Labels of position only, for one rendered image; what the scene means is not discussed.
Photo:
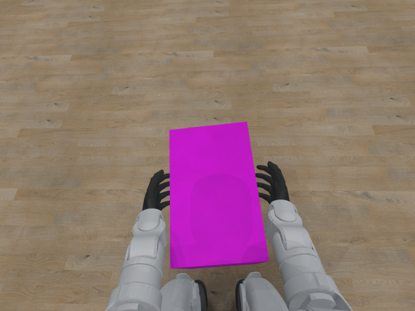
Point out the left robot thigh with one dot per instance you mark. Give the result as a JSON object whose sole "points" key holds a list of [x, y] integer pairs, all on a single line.
{"points": [[180, 295]]}

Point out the robot left forearm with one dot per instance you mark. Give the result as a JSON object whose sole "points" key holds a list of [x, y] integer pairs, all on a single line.
{"points": [[139, 284]]}

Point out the robot right forearm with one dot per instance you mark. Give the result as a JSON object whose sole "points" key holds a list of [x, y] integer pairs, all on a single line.
{"points": [[305, 280]]}

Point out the right robot shin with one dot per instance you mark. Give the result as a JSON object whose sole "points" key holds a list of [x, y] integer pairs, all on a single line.
{"points": [[253, 275]]}

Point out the carton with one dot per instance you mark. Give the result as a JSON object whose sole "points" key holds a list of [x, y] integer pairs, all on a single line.
{"points": [[215, 212]]}

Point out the robot right hand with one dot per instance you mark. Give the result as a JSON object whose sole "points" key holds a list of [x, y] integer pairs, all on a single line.
{"points": [[278, 189]]}

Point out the robot left hand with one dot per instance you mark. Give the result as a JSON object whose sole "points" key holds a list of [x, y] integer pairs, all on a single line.
{"points": [[153, 196]]}

